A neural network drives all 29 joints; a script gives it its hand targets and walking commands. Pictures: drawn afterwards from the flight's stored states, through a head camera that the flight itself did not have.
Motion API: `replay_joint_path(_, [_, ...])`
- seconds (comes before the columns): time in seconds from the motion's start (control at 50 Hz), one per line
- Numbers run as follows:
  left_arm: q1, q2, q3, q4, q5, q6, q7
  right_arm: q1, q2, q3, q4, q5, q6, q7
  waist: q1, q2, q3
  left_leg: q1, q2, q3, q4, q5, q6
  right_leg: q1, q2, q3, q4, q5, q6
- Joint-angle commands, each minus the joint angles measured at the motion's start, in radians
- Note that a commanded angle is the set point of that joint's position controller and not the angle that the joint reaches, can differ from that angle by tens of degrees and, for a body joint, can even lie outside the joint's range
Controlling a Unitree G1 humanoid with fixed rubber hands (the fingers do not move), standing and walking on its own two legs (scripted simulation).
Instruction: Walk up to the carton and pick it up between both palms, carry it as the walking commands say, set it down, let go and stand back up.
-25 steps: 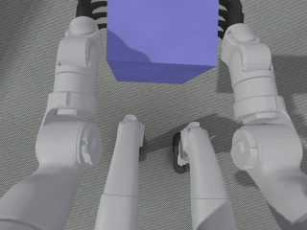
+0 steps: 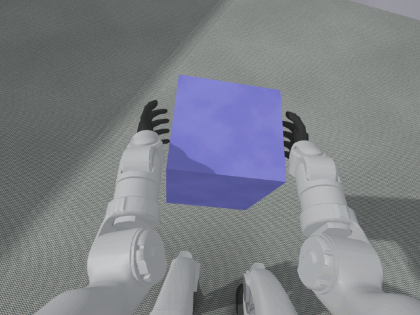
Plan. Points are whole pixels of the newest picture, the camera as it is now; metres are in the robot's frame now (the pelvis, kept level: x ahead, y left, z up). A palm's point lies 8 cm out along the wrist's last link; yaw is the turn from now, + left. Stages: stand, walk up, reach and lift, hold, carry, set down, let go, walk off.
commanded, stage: reach and lift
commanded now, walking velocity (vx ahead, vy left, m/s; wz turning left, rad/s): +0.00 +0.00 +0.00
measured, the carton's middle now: (217, 152) +0.45 +0.04 -0.06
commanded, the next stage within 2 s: none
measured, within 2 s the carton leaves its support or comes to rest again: neither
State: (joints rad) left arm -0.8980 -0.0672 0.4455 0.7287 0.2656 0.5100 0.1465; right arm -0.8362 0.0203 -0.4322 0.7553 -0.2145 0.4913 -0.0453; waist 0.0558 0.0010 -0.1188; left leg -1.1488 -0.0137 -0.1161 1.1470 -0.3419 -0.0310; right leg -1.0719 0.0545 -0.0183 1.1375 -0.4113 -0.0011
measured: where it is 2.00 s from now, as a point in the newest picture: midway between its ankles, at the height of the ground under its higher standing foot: outside the picture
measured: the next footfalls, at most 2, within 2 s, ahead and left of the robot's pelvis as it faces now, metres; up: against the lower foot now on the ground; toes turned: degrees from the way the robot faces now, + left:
none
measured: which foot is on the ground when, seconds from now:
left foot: down 0.00-1.00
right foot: down 0.00-1.00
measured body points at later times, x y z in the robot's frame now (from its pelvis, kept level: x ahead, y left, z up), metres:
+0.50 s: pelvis +0.09 -0.01 +0.07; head +0.12 +0.00 +0.52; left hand +0.43 +0.17 +0.07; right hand +0.44 -0.13 +0.06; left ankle +0.11 +0.13 -0.63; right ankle +0.07 -0.12 -0.63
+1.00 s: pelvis +0.06 +0.00 +0.09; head +0.00 +0.01 +0.53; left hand +0.37 +0.18 +0.12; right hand +0.39 -0.12 +0.12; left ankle +0.11 +0.13 -0.63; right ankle +0.07 -0.12 -0.63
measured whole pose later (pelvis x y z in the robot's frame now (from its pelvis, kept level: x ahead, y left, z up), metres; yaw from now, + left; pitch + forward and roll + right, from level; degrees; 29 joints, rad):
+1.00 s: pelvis +0.06 +0.00 +0.09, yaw +2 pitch +3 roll -2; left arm -0.43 -0.13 0.29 0.57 0.31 0.65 0.10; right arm -0.41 0.11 -0.29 0.60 -0.23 0.64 -0.05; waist 0.06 0.00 -0.22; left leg -0.46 -0.01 -0.13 0.66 -0.26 -0.03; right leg -0.37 0.04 0.01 0.62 -0.31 -0.01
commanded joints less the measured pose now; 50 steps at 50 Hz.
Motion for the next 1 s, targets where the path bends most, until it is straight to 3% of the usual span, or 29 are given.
replay_joint_path(0.0, [-0.335,-1.065,-0.234,0.232,0.009,-0.007,-0.415,-0.569,1.091,0.223,0.069,0.000,-0.058,0.313,-0.022,0.009,-0.402,0.533,-0.111,0.124,-0.318,-0.072,0.034,0.161,0.065,0.063,-0.354,-0.148,-0.012])
replay_joint_path(0.06, [-0.287,-1.074,-0.318,0.123,-0.026,-0.010,-0.439,-0.484,1.120,0.303,-0.006,0.015,-0.042,0.303,-0.031,-0.009,-0.517,0.650,-0.116,0.134,-0.349,0.063,0.033,0.348,0.061,0.085,-0.406,-0.008,-0.004])
replay_joint_path(0.12, [-0.234,-1.115,-0.404,0.021,-0.063,-0.041,-0.452,-0.435,1.157,0.396,-0.113,0.057,-0.068,0.294,-0.015,-0.023,-0.658,0.724,-0.116,0.117,-0.363,0.290,0.033,0.489,0.059,0.099,-0.407,0.268,0.007])
replay_joint_path(0.22, [-0.223,-1.188,-0.624,-0.244,-0.190,-0.118,-0.438,-0.362,1.248,0.651,-0.333,0.202,-0.128,0.281,0.014,-0.036,-0.929,0.858,-0.109,0.063,-0.375,0.667,0.027,0.687,0.045,0.138,-0.400,0.766,0.028])
replay_joint_path(0.28, [-0.181,-1.206,-0.730,-0.369,-0.252,-0.126,-0.420,-0.269,1.271,0.745,-0.398,0.253,-0.138,0.269,0.008,-0.026,-0.952,0.942,-0.104,0.028,-0.397,0.792,0.020,0.716,0.039,0.140,-0.413,0.912,0.043])
replay_joint_path(0.32, [-0.111,-1.197,-0.747,-0.376,-0.259,-0.114,-0.410,-0.203,1.269,0.754,-0.395,0.247,-0.129,0.259,0.004,-0.034,-0.884,0.955,-0.106,0.020,-0.420,0.779,0.017,0.723,0.040,0.140,-0.438,0.894,0.044])
replay_joint_path(0.42, [0.026,-1.168,-0.685,-0.252,-0.212,-0.067,-0.407,-0.148,1.224,0.702,-0.342,0.191,-0.094,0.259,0.004,-0.039,-0.638,0.936,-0.108,0.032,-0.485,0.574,0.025,0.720,0.036,0.135,-0.514,0.630,0.025])
replay_joint_path(0.52, [0.091,-1.154,-0.629,-0.207,-0.176,-0.025,-0.409,-0.076,1.198,0.652,-0.272,0.159,-0.049,0.269,-0.007,-0.011,-0.504,0.964,-0.101,0.041,-0.538,0.560,0.023,0.760,0.029,0.133,-0.566,0.617,0.023])
replay_joint_path(0.66, [-0.028,-1.176,-0.664,-0.282,-0.224,0.029,-0.415,-0.193,1.193,0.677,-0.328,0.218,-0.001,0.290,-0.013,0.002,-0.467,1.077,-0.093,0.056,-0.577,0.496,0.022,0.796,0.029,0.121,-0.624,0.482,0.018])
replay_joint_path(0.8, [-0.181,-1.188,-0.638,-0.247,-0.249,0.079,-0.423,-0.356,1.187,0.634,-0.304,0.227,0.040,0.311,-0.018,-0.006,-0.352,1.073,-0.086,0.067,-0.593,0.271,0.029,0.726,0.016,0.108,-0.662,0.205,0.003])
replay_joint_path(0.98, [-0.393,-1.213,-0.687,-0.308,-0.334,0.134,-0.434,-0.495,1.204,0.612,-0.316,0.259,0.093,0.334,-0.057,0.013,-0.306,1.119,-0.075,0.068,-0.618,0.143,0.017,0.714,-0.001,0.099,-0.711,0.054,-0.016])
